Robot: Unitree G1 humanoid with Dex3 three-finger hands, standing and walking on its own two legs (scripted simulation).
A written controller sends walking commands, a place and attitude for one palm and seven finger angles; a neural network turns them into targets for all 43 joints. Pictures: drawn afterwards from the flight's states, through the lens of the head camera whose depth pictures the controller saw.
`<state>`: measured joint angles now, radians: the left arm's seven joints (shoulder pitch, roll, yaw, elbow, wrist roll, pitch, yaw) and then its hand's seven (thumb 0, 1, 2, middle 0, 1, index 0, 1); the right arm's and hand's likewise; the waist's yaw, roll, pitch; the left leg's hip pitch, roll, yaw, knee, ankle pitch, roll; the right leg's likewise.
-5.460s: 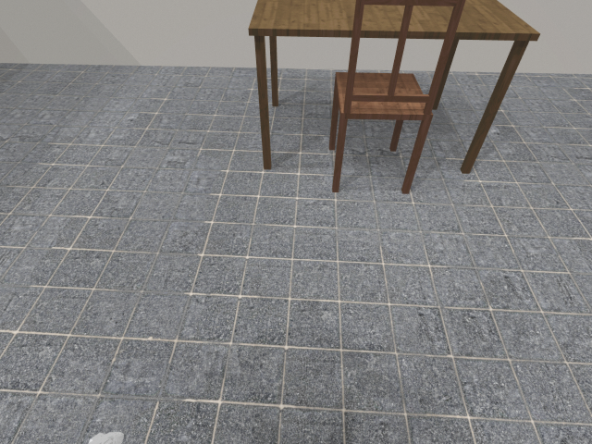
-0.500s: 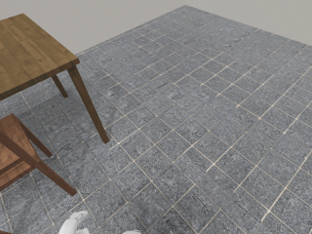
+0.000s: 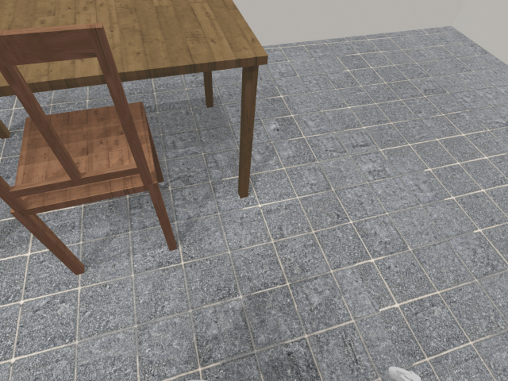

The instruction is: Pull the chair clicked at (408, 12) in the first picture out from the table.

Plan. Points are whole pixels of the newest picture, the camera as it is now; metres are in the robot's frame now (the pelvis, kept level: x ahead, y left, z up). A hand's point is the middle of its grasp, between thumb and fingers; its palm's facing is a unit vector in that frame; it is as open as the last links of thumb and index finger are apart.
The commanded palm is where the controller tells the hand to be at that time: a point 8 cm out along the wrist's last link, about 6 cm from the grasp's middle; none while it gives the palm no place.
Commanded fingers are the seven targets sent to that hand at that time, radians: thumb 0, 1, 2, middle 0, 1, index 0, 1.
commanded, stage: turn to face it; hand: left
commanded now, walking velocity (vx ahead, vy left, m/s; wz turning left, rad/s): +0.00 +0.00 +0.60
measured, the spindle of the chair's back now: (47, 130) +0.58 +0.54 -0.05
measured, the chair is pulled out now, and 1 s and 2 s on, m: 0.00 0.00 0.00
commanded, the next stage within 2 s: take the last steps up to it in 0.62 s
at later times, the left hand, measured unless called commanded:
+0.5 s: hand out of the picture +0.08 +0.20 -0.13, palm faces +0.21 -0.93 -0.30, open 7.3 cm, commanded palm none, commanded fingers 0.00 0.90 0.90 -0.20 -0.30 -0.20 -0.30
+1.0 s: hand out of the picture -0.11 +0.21 -0.17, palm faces +0.44 -0.87 -0.22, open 7.4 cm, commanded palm none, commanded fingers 0.00 0.90 0.90 -0.20 -0.30 -0.20 -0.30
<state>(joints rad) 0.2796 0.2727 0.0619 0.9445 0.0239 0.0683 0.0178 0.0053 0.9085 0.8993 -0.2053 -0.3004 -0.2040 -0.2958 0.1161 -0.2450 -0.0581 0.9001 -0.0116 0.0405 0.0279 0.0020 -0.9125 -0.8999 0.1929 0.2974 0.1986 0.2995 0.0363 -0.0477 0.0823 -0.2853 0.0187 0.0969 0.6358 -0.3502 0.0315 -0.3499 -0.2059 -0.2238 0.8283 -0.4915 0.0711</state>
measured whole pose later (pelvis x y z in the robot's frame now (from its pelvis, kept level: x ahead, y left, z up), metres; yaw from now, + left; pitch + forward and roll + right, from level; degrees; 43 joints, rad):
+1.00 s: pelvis -0.01 +0.03 +0.01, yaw +24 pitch -1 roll -1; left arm 0.33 0.26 0.06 1.05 0.03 0.06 0.00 0.01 0.91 0.90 -0.20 -0.30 -0.20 -0.30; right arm 0.25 -0.19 -0.02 0.98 -0.02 -0.01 0.00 0.00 -0.91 -0.90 0.19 0.30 0.20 0.30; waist 0.02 -0.04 0.02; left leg -0.15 0.00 0.07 0.49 -0.33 0.04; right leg -0.42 -0.11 -0.09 1.03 -0.45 0.02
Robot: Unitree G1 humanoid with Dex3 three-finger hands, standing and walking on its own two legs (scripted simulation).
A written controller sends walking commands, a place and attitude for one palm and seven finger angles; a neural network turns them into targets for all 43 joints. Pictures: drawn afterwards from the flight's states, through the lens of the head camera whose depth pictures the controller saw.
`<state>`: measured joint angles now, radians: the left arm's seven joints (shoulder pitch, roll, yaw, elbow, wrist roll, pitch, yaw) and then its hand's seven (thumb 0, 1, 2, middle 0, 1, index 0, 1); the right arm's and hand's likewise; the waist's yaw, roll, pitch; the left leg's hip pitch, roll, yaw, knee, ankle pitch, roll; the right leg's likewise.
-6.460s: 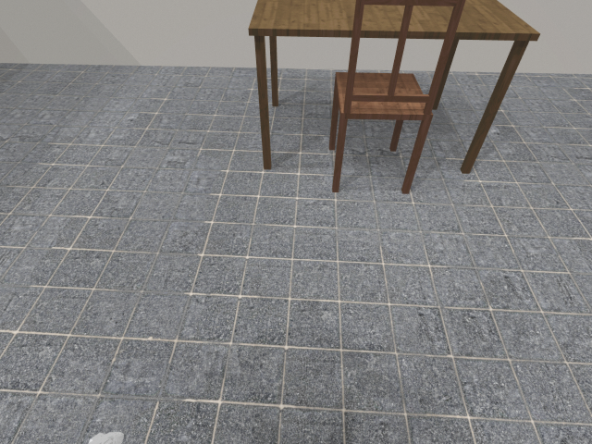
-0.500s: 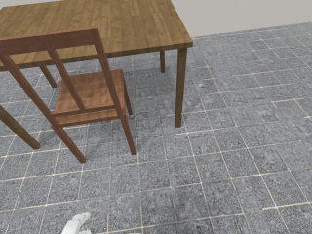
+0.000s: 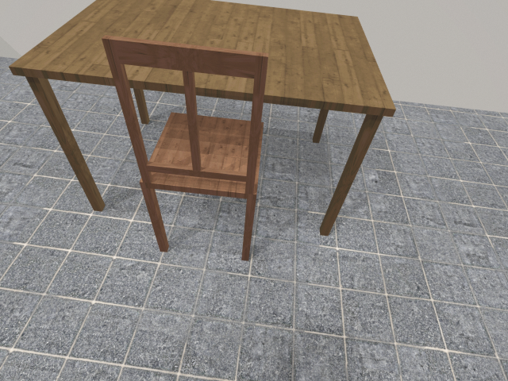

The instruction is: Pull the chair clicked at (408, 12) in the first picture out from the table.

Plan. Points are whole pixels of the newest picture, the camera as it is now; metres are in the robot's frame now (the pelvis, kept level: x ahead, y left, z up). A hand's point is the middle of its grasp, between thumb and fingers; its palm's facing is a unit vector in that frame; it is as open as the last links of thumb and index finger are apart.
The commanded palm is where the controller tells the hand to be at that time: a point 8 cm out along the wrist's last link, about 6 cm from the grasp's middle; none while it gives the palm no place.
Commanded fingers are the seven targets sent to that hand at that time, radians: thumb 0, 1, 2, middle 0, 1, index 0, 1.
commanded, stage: take the last steps up to it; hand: left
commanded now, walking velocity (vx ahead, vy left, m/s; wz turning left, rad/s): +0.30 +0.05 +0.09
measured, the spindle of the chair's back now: (193, 126) +0.75 +0.23 -0.06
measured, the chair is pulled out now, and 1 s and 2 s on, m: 0.00 0.00 0.00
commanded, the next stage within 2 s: come to a stop and stand still in 0.76 s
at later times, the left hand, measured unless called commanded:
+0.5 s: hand (182, 329) +0.24 +0.15 -0.16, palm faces +0.07 -0.98 -0.21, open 7.3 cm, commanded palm none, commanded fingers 0.00 0.90 0.90 -0.20 -0.30 -0.20 -0.30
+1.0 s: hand (161, 317) +0.26 +0.20 -0.18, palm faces +0.13 -0.98 -0.16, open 7.3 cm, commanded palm none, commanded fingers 0.00 0.90 0.90 -0.20 -0.30 -0.20 -0.30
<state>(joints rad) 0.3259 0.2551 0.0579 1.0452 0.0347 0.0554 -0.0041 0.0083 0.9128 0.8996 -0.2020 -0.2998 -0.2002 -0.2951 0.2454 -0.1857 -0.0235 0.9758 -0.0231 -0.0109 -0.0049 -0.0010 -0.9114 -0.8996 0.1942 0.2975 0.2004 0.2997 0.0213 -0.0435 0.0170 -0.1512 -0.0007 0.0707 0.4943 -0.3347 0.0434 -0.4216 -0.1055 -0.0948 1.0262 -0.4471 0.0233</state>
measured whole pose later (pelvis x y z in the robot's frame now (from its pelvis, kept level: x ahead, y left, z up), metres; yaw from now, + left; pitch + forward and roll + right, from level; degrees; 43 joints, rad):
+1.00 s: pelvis +0.30 +0.04 +0.00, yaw +3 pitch -1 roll +0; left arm 0.32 0.16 0.03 1.12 0.01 0.00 0.03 0.00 0.92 0.90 -0.20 -0.30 -0.20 -0.30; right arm 0.17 -0.14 -0.01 1.03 -0.02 -0.04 -0.04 -0.02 -0.95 -0.90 0.20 0.30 0.20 0.30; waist 0.03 -0.04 0.05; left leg -0.23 0.01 0.14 0.47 -0.22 0.05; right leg -0.33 -0.07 -0.06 0.89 -0.47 0.01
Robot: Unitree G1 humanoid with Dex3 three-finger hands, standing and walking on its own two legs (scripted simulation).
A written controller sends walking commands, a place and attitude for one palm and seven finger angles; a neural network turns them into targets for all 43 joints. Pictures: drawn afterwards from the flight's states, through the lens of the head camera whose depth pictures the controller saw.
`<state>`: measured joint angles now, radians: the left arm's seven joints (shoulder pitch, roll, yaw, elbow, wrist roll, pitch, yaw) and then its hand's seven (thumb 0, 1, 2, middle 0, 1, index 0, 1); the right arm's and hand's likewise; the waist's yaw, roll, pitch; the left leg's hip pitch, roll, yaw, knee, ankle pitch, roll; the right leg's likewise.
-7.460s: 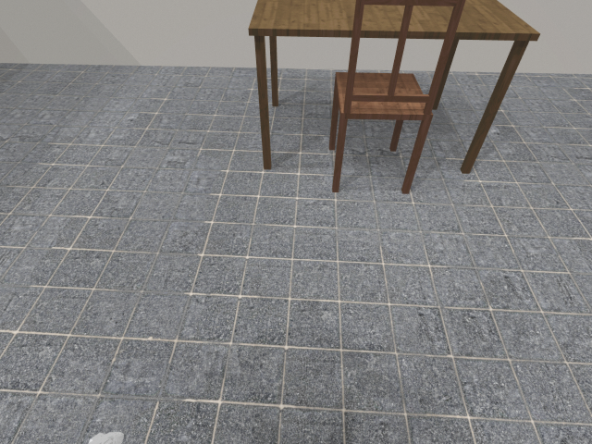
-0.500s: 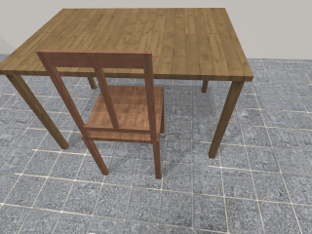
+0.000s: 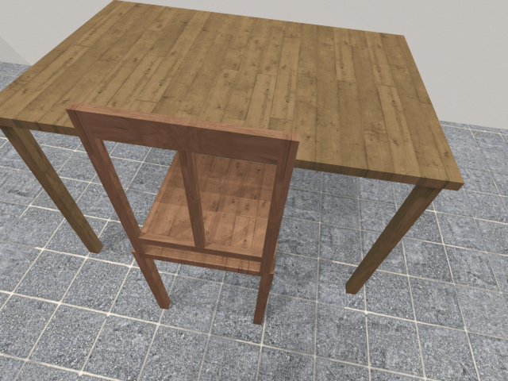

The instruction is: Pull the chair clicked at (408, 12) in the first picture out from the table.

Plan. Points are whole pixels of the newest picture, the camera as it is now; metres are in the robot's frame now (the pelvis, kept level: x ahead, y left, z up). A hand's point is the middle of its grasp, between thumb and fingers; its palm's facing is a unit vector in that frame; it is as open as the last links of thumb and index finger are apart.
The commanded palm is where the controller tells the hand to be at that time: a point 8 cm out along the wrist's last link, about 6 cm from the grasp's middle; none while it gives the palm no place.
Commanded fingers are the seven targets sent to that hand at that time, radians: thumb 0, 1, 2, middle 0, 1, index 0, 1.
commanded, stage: come to a stop and stand still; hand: left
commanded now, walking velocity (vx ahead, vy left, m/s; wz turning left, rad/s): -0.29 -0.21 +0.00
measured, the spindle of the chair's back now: (194, 205) +0.45 +0.17 -0.06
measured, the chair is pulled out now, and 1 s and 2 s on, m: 0.00 0.00 0.00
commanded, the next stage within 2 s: look again from close up in 1.54 s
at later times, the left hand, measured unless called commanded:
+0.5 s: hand out of the picture +0.05 +0.12 -0.15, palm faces +0.00 -0.95 -0.30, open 7.3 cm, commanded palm none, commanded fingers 0.00 0.90 0.90 -0.20 -0.30 -0.20 -0.30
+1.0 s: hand out of the picture -0.04 +0.17 -0.18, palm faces +0.04 -0.98 -0.18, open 7.4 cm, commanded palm none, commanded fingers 0.00 0.90 0.90 -0.20 -0.30 -0.20 -0.30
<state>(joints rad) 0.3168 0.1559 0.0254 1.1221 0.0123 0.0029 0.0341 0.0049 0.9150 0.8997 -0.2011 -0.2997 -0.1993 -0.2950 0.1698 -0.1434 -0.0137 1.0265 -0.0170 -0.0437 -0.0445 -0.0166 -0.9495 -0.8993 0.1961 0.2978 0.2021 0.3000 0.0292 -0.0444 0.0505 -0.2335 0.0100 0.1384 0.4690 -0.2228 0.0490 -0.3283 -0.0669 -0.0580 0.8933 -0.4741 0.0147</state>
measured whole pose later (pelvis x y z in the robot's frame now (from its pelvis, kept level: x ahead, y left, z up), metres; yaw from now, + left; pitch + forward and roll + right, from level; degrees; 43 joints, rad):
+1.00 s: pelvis -0.03 -0.01 +0.01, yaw -1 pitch +1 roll +0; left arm 0.31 0.20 0.05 1.10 0.03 0.04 0.01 0.01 0.91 0.90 -0.20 -0.30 -0.20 -0.30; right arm 0.33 -0.10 0.00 1.08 -0.02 -0.01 -0.04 0.00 -0.92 -0.90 0.20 0.30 0.20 0.30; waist 0.01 -0.05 -0.01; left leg -0.10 -0.01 0.03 0.33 -0.25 0.02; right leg -0.40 -0.02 -0.01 0.88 -0.33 0.02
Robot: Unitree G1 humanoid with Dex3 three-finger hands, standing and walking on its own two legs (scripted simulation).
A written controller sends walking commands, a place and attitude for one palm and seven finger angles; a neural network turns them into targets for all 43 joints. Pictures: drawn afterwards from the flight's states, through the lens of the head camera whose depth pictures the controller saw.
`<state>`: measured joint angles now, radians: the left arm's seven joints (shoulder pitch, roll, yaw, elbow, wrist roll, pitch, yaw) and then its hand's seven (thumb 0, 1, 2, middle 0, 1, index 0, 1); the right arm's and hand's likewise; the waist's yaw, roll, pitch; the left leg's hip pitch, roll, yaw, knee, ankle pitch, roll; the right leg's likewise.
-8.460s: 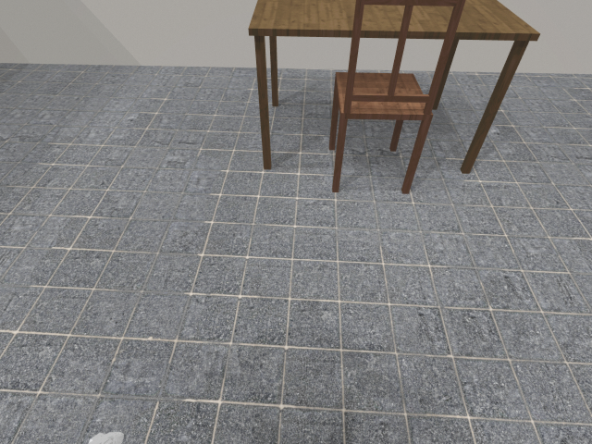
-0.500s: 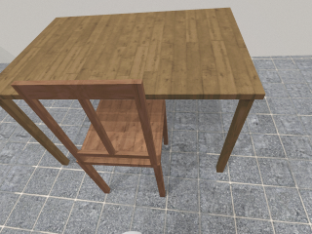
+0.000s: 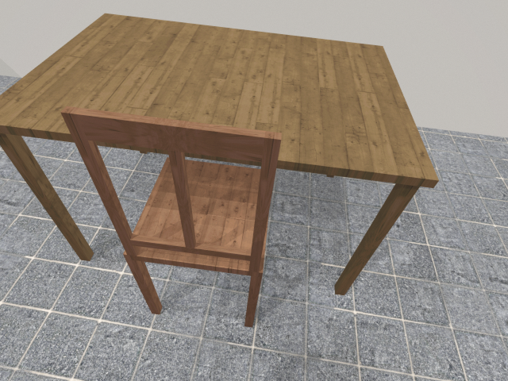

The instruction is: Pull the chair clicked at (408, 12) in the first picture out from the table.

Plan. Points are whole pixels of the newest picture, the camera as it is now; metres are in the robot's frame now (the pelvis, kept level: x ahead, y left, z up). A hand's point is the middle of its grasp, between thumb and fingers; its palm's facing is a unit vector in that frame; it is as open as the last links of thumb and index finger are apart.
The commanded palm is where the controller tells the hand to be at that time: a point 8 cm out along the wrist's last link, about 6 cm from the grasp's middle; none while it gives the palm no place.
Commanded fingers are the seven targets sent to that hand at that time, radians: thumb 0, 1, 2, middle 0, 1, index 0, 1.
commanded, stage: come to a stop and stand still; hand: left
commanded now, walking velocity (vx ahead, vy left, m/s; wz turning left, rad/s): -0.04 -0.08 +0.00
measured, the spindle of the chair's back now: (184, 205) +0.48 +0.19 -0.07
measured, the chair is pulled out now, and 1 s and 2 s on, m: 0.00 0.00 0.00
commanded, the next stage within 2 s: look again from close up in 0.54 s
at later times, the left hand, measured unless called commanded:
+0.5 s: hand out of the picture +0.05 +0.15 -0.18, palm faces +0.04 -0.97 -0.23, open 7.2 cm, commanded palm none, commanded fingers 0.00 0.90 0.90 -0.20 -0.30 -0.20 -0.30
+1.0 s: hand out of the picture +0.00 +0.18 -0.19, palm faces +0.03 -0.98 -0.20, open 7.3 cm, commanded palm none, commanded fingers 0.00 0.90 0.90 -0.20 -0.30 -0.20 -0.30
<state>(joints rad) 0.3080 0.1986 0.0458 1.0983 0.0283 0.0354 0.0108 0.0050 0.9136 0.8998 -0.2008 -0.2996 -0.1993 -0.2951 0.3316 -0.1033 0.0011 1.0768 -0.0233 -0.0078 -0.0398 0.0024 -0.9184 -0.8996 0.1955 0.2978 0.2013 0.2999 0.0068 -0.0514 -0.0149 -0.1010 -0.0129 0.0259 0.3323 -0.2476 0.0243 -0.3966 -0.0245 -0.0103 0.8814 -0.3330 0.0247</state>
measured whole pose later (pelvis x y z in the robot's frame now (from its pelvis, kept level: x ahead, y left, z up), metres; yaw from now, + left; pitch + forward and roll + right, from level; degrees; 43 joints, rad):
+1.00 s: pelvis +0.00 +0.00 -0.01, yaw +0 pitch -1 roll -1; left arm 0.30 0.15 -0.01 1.08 0.02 -0.02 0.05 0.00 0.91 0.90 -0.20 -0.30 -0.20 -0.30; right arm 0.26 -0.17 -0.01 1.07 -0.01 -0.02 -0.03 0.00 -0.91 -0.90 0.19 0.30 0.20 0.30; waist 0.00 0.01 0.02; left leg -0.15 0.00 0.02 0.52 -0.36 0.02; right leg -0.23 -0.01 -0.06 0.51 -0.27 0.00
